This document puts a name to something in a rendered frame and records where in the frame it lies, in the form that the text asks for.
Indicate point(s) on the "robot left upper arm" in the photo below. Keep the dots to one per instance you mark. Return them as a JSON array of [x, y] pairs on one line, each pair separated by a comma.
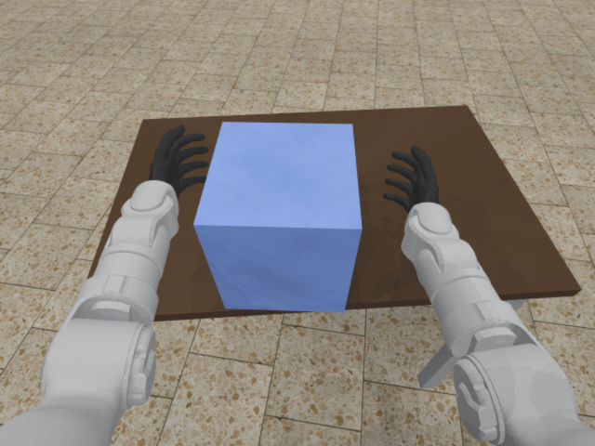
[[98, 369]]

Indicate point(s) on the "robot right upper arm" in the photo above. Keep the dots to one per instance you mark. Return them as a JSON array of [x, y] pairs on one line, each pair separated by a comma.
[[517, 396]]

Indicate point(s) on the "robot left hand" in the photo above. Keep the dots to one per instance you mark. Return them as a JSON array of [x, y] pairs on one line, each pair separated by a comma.
[[167, 166]]

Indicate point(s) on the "left robot forearm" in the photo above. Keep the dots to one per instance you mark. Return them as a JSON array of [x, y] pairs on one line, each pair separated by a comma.
[[125, 282]]

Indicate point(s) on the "carton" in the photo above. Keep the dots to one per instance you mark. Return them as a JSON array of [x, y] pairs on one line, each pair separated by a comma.
[[279, 219]]

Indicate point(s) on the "right robot forearm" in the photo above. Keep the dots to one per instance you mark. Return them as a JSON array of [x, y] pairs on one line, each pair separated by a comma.
[[472, 315]]

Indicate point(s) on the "robot right hand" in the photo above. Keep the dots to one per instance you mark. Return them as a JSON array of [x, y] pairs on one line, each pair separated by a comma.
[[424, 188]]

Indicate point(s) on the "table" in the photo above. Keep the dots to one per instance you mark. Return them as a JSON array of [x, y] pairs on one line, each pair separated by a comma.
[[485, 205]]

